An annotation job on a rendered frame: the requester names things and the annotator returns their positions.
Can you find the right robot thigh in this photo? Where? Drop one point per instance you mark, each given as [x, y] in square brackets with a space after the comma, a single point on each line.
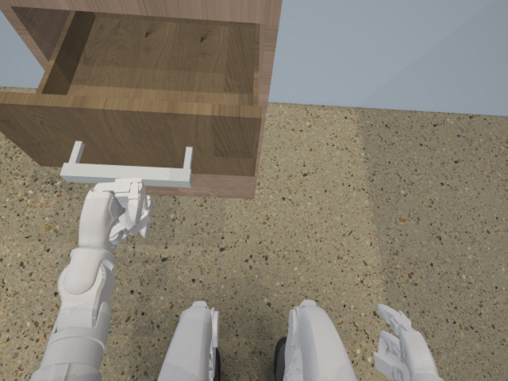
[324, 357]

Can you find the robot thigh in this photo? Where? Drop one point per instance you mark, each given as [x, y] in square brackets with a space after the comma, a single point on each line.
[188, 355]
[324, 357]

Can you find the drawer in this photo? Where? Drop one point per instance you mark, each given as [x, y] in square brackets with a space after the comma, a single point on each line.
[137, 90]

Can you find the left robot thigh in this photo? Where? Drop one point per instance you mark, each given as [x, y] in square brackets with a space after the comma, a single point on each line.
[188, 355]

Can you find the right robot hand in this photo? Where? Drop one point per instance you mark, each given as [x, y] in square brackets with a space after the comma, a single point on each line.
[411, 354]

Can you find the left robot hand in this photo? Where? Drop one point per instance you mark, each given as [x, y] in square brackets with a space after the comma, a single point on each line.
[124, 200]

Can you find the cabinet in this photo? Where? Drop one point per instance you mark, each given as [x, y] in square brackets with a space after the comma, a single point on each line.
[39, 24]

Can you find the robot left forearm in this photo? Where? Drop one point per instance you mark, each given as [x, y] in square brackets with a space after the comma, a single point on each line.
[78, 339]

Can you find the handle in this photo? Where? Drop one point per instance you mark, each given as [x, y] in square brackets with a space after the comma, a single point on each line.
[75, 172]

